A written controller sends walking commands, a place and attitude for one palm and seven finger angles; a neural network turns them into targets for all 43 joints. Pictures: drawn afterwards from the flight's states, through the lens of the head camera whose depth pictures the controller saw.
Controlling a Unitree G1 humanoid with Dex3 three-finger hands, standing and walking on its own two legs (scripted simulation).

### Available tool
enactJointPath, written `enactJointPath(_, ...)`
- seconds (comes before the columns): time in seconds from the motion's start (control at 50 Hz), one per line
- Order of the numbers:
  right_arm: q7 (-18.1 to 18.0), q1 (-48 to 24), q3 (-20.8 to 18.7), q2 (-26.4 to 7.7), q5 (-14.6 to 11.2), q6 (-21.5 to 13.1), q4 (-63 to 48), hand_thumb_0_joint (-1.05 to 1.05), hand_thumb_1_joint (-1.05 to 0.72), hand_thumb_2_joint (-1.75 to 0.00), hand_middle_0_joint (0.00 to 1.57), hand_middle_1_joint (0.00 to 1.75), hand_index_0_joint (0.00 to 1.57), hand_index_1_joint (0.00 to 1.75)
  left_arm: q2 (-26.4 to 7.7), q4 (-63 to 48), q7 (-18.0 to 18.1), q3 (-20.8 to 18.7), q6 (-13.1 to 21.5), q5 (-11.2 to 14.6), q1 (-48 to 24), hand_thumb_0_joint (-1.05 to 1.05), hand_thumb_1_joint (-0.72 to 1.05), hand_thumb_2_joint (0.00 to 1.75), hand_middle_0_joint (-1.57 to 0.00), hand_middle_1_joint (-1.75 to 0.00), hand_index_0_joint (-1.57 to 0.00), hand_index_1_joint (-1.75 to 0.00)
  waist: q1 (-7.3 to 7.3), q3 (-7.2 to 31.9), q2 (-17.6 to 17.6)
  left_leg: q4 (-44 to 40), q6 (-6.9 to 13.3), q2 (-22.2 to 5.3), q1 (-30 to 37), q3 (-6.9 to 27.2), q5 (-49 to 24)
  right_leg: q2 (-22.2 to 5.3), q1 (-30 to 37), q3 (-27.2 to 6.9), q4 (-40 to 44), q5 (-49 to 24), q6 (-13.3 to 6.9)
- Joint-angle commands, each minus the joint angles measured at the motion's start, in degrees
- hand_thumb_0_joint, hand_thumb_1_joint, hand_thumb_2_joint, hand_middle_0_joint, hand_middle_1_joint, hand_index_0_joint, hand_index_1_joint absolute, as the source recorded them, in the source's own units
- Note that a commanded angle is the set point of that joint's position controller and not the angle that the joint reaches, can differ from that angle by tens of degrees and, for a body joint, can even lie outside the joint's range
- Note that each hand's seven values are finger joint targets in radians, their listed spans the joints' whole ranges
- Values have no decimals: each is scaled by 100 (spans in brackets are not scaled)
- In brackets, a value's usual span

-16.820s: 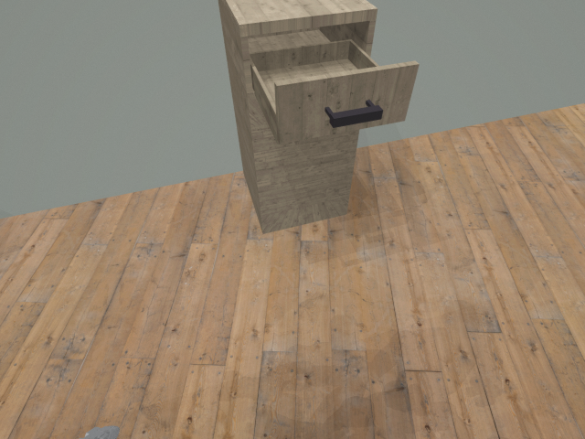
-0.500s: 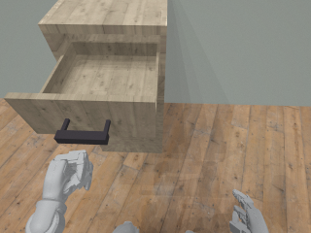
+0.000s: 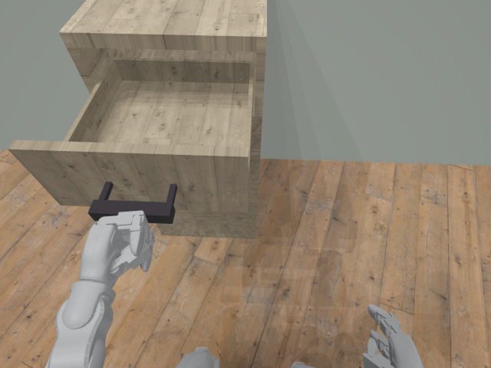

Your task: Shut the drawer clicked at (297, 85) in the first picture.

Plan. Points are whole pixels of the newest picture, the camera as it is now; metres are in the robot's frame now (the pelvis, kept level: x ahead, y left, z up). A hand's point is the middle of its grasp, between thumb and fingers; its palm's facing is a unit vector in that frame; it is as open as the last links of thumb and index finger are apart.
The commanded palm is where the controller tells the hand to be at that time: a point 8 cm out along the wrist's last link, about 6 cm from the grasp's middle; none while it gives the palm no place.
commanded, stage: push the drawer shut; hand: left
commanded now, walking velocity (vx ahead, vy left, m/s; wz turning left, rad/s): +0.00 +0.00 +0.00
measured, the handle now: (136, 200) +0.37 +0.20 +0.06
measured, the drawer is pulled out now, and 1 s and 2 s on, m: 0.28 0.17 0.04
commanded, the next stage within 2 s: none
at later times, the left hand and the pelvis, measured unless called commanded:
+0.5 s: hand (156, 213) +0.35 +0.16 +0.05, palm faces -0.03 -1.00 -0.04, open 3.0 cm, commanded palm +0.33 +0.21 +0.06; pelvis -0.01 +0.01 +0.00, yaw +0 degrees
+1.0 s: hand (162, 184) +0.41 +0.16 +0.05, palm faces -0.03 -1.00 -0.04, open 2.9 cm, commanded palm +0.40 +0.21 +0.06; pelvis -0.02 +0.01 +0.00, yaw -1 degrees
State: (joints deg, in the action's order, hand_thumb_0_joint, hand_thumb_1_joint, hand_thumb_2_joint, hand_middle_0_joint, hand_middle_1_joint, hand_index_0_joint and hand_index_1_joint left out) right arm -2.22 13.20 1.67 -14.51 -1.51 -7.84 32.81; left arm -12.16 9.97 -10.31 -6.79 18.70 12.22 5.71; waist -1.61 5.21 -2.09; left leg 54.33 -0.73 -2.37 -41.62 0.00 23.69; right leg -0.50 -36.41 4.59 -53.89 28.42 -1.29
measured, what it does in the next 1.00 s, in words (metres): stands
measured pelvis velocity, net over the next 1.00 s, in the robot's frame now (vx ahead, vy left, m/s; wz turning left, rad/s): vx -0.02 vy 0.01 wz -0.02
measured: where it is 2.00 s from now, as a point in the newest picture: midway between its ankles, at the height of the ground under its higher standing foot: outside the picture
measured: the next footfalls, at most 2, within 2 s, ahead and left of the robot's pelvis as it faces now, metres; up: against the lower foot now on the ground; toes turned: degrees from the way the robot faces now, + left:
none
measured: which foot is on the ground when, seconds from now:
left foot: down 0.00-1.00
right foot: down 0.00-1.00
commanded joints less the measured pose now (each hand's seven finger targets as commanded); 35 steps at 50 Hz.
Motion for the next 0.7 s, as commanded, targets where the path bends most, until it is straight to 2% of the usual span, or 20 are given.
enactJointPath(0.0, -74, -208, -323, -711, -15, -262, -685, 0, -90, -90, 20, 30, 20, 30, -644, -965, 155, -259, 345, 47, -1898, 0, 90, 90, -140, -160, -140, -160, -213, 1308, 44, -645, 197, 192, 1135, 127, -911, 70, 122, -256, 882, -1436, 94)
enactJointPath(0.02, -81, -200, -323, -710, -13, -268, -663, 0, -90, -90, 20, 30, 20, 30, -586, -945, 158, -171, 361, 35, -2086, 0, 90, 90, -140, -160, -140, -160, -251, 1365, 98, -645, 202, 192, 1178, 139, -895, 72, 103, -258, 877, -1418, 97)
enactJointPath(0.06, -79, -174, -328, -737, -6, -264, -640, 0, -90, -90, 20, 30, 20, 30, -690, -819, 182, -229, 369, 5, -2120, 0, 90, 90, -140, -160, -140, -160, -221, 1460, 142, -650, 216, 183, 1162, 147, -916, 80, 160, -267, 880, -1408, 92)
enactJointPath(0.14, -98, -181, -306, -729, -25, -230, -554, 0, -90, -90, 20, 30, 20, 30, -630, -571, 208, -112, 351, -30, -2841, 0, 90, 90, -140, -160, -140, -160, -300, 1458, -8, -671, 201, 194, 1212, 165, -723, 67, 35, -278, 922, -1212, 88)
enactJointPath(0.16, -111, -140, -318, -759, -28, -210, -505, 0, -90, -90, 20, 30, 20, 30, -801, -386, 242, -259, 351, -56, -2929, 0, 90, 90, -140, -160, -140, -160, -321, 1405, 213, -664, 219, 172, 1140, 173, -702, 85, 38, -291, 946, -1156, 95)
enactJointPath(0.2, -100, -139, -306, -741, -24, -192, -505, 0, -90, -90, 20, 30, 20, 30, -681, -297, 232, -159, 365, -53, -3131, 0, 90, 90, -140, -160, -140, -160, -292, 1519, 0, -679, 210, 200, 1221, 155, -710, 74, 60, -309, 954, -1192, 82)
enactJointPath(0.24, -96, -104, -308, -756, -32, -163, -482, 0, -90, -90, 20, 30, 20, 30, -805, -51, 251, -285, 338, -71, -3247, 0, 90, 90, -140, -160, -140, -160, -260, 1527, -20, -711, 188, 191, 1235, 173, -736, 89, 66, -282, 932, -1205, 63)
enactJointPath(0.28, -95, -66, -303, -765, -25, -121, -458, 0, -90, -90, 20, 30, 20, 30, -841, 92, 282, -325, 355, -77, -3498, 0, 90, 90, -140, -160, -140, -160, -296, 1599, 166, -690, 218, 193, 1178, 157, -716, 85, 108, -313, 963, -1201, 89)
enactJointPath(0.34, -67, -22, -306, -748, -28, -85, -467, 0, -90, -90, 20, 30, 20, 30, -821, 323, 257, -361, 355, -52, -3558, 0, 90, 90, -140, -160, -140, -160, -248, 1624, 52, -735, 194, 205, 1218, 123, -791, 88, 199, -315, 989, -1326, 77)
enactJointPath(0.36, -66, 17, -311, -791, -20, -58, -434, 0, -90, -90, 20, 30, 20, 30, -1079, 451, 288, -558, 377, -84, -3601, 0, 90, 90, -140, -160, -140, -160, -231, 1654, 131, -718, 204, 191, 1144, 140, -796, 101, 219, -321, 964, -1294, 72)
enactJointPath(0.42, -22, 51, -313, -743, -23, -31, -454, 0, -90, -90, 20, 30, 20, 30, -765, 496, 286, -297, 450, -88, -3892, 0, 90, 90, -140, -160, -140, -160, -266, 1608, -99, -758, 178, 194, 1287, 141, -840, 107, 106, -287, 957, -1358, 53)
enactJointPath(0.46, -19, 121, -322, -795, -11, 10, -397, 0, -90, -90, 20, 30, 20, 30, -1019, 779, 332, -500, 468, -122, -4006, 0, 90, 90, -140, -160, -140, -160, -287, 1562, 145, -737, 196, 180, 1135, 156, -776, 127, 98, -295, 954, -1286, 64)
enactJointPath(0.5, 1, 155, -333, -775, -8, 39, -400, 0, -90, -90, 20, 30, 20, 30, -953, 809, 325, -460, 525, -137, -4157, 0, 90, 90, -140, -160, -140, -160, -275, 1680, 45, -732, 193, 199, 1195, 124, -828, 121, 145, -324, 944, -1378, 65)
enactJointPath(0.52, 2, 168, -332, -790, -5, 63, -388, 0, -90, -90, 20, 30, 20, 30, -1045, 946, 324, -553, 519, -131, -4186, 0, 90, 90, -140, -160, -140, -160, -277, 1643, 75, -741, 190, 200, 1146, 115, -755, 120, 144, -335, 973, -1310, 70)
enactJointPath(0.56, -7, 218, -322, -813, -5, 114, -326, 0, -90, -90, 20, 30, 20, 30, -1161, 1151, 331, -594, 552, -181, -4496, 0, 90, 90, -140, -160, -140, -160, -341, 1571, 155, -730, 200, 187, 1053, 142, -654, 136, 44, -320, 953, -1171, 70)
enactJointPath(0.58, -6, 218, -320, -793, -16, 125, -325, 0, -90, -90, 20, 30, 20, 30, -1039, 1219, 321, -481, 568, -186, -4695, 0, 90, 90, -140, -160, -140, -160, -388, 1534, 30, -726, 201, 192, 1099, 123, -634, 135, -45, -343, 976, -1168, 73)
enactJointPath(0.6, -1, 239, -325, -792, -8, 131, -302, 0, -90, -90, 20, 30, 20, 30, -1043, 1217, 315, -487, 583, -172, -4850, 0, 90, 90, -140, -160, -140, -160, -381, 1618, -63, -716, 196, 200, 1134, 129, -625, 127, -46, -345, 966, -1160, 70)
enactJointPath(0.62, -6, 285, -343, -810, -9, 146, -275, 0, -90, -90, 20, 30, 20, 30, -1125, 1289, 319, -543, 599, -193, -4930, 0, 90, 90, -140, -160, -140, -160, -394, 1715, 2, -705, 192, 184, 1186, 151, -680, 135, -48, -325, 933, -1194, 61)
enactJointPath(0.66, 12, 344, -364, -811, 0, 146, -281, 0, -90, -90, 20, 30, 20, 30, -1055, 1253, 316, -483, 639, -206, -4963, 0, 90, 90, -140, -160, -140, -160, -367, 1946, -124, -677, 190, 177, 1340, 175, -908, 145, -41, -306, 864, -1379, 42)
enactJointPath(0.68, 28, 366, -360, -803, 3, 161, -274, 0, -90, -90, 20, 30, 20, 30, -974, 1372, 320, -448, 628, -206, -4921, 0, 90, 90, -140, -160, -140, -160, -360, 1942, -122, -689, 179, 177, 1388, 179, -956, 152, -61, -286, 865, -1428, 39)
